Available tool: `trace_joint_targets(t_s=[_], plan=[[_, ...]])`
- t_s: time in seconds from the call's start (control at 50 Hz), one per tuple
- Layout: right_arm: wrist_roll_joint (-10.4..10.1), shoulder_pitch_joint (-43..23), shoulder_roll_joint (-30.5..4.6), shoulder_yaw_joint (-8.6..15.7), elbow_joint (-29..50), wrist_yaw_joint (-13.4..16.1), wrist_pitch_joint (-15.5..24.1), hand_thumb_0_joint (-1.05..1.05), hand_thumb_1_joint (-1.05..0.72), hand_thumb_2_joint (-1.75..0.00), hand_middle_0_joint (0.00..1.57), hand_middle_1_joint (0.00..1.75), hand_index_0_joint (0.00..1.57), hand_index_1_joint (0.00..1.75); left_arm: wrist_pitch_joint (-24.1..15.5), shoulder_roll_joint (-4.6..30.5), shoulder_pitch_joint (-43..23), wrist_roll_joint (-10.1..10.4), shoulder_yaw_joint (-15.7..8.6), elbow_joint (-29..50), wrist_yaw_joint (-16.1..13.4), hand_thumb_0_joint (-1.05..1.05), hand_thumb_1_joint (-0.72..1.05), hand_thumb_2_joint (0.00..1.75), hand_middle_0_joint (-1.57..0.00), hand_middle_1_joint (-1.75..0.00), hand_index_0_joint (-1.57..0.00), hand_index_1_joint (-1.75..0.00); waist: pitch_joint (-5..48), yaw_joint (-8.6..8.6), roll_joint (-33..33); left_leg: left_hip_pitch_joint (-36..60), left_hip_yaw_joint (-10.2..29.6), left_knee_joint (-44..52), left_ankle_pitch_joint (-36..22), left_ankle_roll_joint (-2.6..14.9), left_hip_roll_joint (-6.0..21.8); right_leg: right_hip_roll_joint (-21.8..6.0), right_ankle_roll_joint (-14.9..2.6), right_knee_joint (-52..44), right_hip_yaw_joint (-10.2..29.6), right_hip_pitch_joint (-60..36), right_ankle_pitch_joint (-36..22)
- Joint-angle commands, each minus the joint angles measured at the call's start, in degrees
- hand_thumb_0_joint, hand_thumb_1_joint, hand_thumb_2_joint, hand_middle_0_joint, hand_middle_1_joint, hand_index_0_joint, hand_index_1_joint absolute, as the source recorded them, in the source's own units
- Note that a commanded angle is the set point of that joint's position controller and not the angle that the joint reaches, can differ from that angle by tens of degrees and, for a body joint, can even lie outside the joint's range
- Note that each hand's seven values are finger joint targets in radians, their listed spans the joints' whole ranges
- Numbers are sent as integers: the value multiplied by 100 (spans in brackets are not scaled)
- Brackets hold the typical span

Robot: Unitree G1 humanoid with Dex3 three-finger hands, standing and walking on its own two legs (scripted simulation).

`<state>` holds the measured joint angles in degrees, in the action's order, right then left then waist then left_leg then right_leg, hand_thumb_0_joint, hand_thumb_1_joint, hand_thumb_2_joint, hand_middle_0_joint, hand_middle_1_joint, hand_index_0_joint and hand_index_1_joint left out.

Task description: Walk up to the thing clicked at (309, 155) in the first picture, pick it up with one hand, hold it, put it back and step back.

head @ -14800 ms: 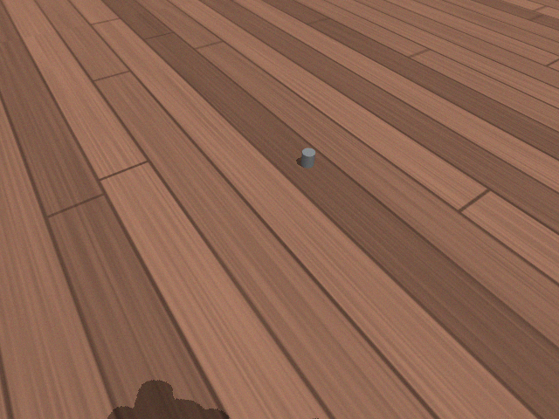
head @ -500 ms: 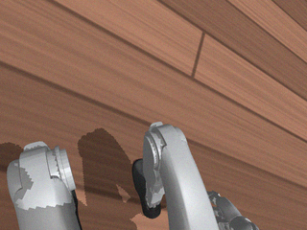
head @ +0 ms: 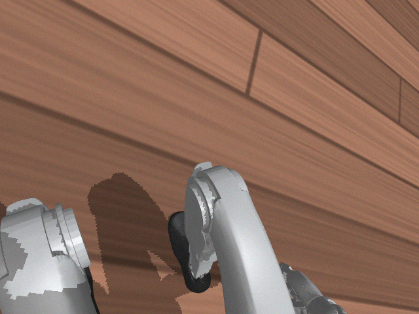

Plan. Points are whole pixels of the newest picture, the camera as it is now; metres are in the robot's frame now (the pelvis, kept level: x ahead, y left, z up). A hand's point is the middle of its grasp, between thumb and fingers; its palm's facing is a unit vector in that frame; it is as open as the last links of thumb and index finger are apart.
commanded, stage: rest palm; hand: left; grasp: from above
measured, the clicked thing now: out of the picture +0.45 +0.43 -0.27
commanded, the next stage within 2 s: none
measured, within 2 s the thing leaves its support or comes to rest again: neither
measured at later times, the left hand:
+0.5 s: hand out of the picture +0.42 +0.42 -0.22, palm faces -0.44 -0.18 -0.88, open 14.5 cm
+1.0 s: hand out of the picture +0.42 +0.41 -0.23, palm faces -0.43 -0.18 -0.88, open 14.5 cm
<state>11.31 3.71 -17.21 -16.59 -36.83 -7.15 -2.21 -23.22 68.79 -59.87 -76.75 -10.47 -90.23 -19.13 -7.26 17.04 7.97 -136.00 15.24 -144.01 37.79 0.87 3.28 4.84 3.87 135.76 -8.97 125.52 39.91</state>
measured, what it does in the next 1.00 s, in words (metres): stands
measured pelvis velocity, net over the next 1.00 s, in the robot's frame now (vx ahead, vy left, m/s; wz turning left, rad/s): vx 0.00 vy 0.00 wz -0.03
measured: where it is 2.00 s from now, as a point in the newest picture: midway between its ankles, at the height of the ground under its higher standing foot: (141, 284)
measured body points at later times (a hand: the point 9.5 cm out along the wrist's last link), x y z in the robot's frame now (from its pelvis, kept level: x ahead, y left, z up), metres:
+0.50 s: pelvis +0.00 +0.00 -0.01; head +0.26 +0.15 +0.32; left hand +0.44 +0.43 -0.17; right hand +0.10 -0.26 -0.07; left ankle +0.07 +0.13 -0.28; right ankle +0.11 -0.13 -0.27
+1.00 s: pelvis +0.00 +0.00 -0.01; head +0.26 +0.16 +0.32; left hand +0.44 +0.42 -0.18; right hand +0.10 -0.25 -0.06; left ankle +0.07 +0.13 -0.28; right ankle +0.11 -0.13 -0.27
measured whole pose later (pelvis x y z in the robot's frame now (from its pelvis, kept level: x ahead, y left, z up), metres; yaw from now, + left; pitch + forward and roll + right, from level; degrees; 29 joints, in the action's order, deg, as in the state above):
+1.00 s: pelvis +0.00 +0.00 -0.01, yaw -2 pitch +25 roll -16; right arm 15.1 0.6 -18.5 -21.1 -36.1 -7.8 4.2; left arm -20.8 70.3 -58.7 -75.2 -9.0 -94.8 -27.2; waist -10.2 17.9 11.2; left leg -135.4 17.8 -146.5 38.7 0.5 3.4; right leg 5.9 3.9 136.5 -10.7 124.6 39.6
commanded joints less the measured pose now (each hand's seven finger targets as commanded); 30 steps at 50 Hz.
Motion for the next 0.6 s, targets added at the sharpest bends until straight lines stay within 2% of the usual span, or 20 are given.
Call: trace_joint_targets(t_s=[0.0,0.08,0.1,0.12,0.14,0.2,0.26,0.32,0.36,0.38,0.4,0.42,0.44,0.5,0.52,0.58], plan=[[73,941,-1800,503,-16,97,78,0,-89,-89,20,30,20,30,24,1823,-1288,117,-191,760,-369,0,-61,105,-6,-93,-2,-97,3675,38,-3078,3489,-584,1364,-1197,32,98,132,-491,-1119,-528,-1299,-1399],[149,841,-1856,450,14,112,129,0,-89,-90,20,30,20,30,19,1921,-1301,145,-302,691,-560,0,-61,103,-6,-93,-3,-97,3769,57,-3161,3498,-549,1345,-1160,6,120,157,-482,-1078,-603,-1347,-1373],[148,827,-1832,455,-12,115,147,0,-89,-90,20,30,20,30,44,1843,-1251,99,-202,633,-578,0,-61,102,-6,-94,-3,-97,3722,53,-3231,3533,-553,1346,-1117,-2,127,156,-503,-1050,-580,-1267,-1337],[177,847,-1851,429,-15,118,164,0,-89,-90,20,30,20,30,56,1902,-1306,84,-252,696,-626,0,-61,104,-6,-94,-2,-97,3698,82,-3326,3548,-566,1355,-1199,-13,120,156,-492,-1057,-594,-1349,-1393],[186,847,-1849,429,-14,121,188,0,-89,-90,20,30,20,30,101,1877,-1292,23,-178,652,-637,0,-61,103,-6,-94,-3,-97,3684,95,-3341,3632,-546,1346,-1240,-16,134,158,-498,-1039,-591,-1257,-1414],[187,753,-1873,409,-9,113,257,0,-89,-90,20,30,20,30,174,1838,-1288,107,-185,550,-717,0,-61,104,-6,-94,-3,-97,3540,117,-3410,3555,-500,1380,-1131,-51,151,165,-515,-987,-645,-1146,-1344],[192,810,-1851,415,8,100,352,0,-89,-90,20,30,20,30,255,1703,-1281,90,-6,517,-695,0,-59,101,-5,-95,-3,-98,3405,173,-3264,3398,-540,1306,-990,-21,145,165,-515,-1044,-601,-1167,-1295],[239,806,-1892,370,-31,105,379,0,-89,-90,20,30,20,30,267,1824,-1304,232,-138,522,-733,0,-61,103,-6,-95,-3,-98,3530,158,-3066,3247,-562,1229,-1076,6,143,182,-460,-1130,-622,-1465,-1414],[258,802,-1904,338,-42,95,400,0,-89,-90,20,30,20,30,303,1752,-1245,249,-41,425,-708,0,-59,100,-5,-96,-4,-98,3493,164,-3214,3372,-517,1251,-1203,-6,152,179,-469,-1072,-640,-1395,-1487],[267,788,-1904,337,-37,93,411,0,-89,-90,20,30,20,30,294,1720,-1207,264,-20,380,-685,0,-58,100,-5,-97,-4,-98,3533,222,-3106,3389,-464,1236,-1198,-9,172,189,-471,-1056,-677,-1375,-1469],[275,783,-1907,314,-65,92,409,0,-89,-90,20,30,20,30,285,1704,-1184,302,-20,377,-693,0,-57,99,-5,-97,-4,-98,3523,197,-3073,3380,-465,1252,-1218,-5,162,194,-464,-1064,-683,-1421,-1484],[268,750,-1907,318,-39,92,418,0,-89,-90,20,30,20,30,280,1687,-1160,301,31,317,-675,0,-58,99,-5,-98,-4,-99,3485,228,-3032,3330,-446,1221,-1161,1,169,196,-464,-1066,-691,-1405,-1451],[294,785,-1933,303,-51,96,424,0,-89,-90,20,30,20,30,264,1750,-1191,322,-38,384,-672,0,-58,100,-6,-98,-4,-99,3482,231,-3084,3350,-461,1241,-1232,-10,160,192,-454,-1074,-695,-1487,-1496],[297,696,-1927,265,16,89,443,0,-89,-90,20,30,20,30,245,1833,-1179,301,-33,413,-669,0,-58,101,-6,-97,-4,-99,3469,160,-3187,3406,-427,1277,-1210,-38,185,196,-484,-1025,-700,-1413,-1457],[284,737,-1943,268,13,80,452,0,-89,-90,20,30,20,30,240,1831,-1180,276,0,431,-656,0,-60,102,-6,-97,-3,-99,3392,215,-3211,3426,-422,1278,-1212,-36,174,183,-482,-1008,-688,-1386,-1459],[323,657,-1975,237,26,79,446,0,-89,-90,20,30,20,30,192,1859,-1151,303,-62,479,-704,0,-59,102,-6,-96,-3,-99,3462,189,-3202,3408,-420,1242,-1255,-33,191,210,-469,-1017,-717,-1478,-1509]])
